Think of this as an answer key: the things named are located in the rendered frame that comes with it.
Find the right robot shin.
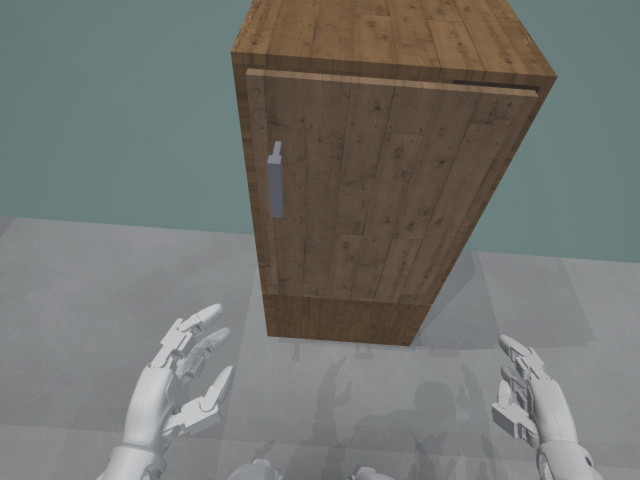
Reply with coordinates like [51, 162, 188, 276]
[355, 467, 376, 476]

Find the robot right hand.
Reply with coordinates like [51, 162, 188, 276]
[492, 335, 579, 450]

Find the handle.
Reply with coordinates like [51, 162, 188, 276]
[267, 141, 284, 218]

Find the robot left hand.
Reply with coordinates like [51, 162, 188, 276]
[122, 304, 235, 456]

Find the robot left forearm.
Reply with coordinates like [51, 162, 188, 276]
[96, 444, 167, 480]

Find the cupboard door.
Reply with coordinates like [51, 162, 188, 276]
[245, 68, 538, 306]

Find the robot right forearm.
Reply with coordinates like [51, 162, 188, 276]
[536, 440, 603, 480]

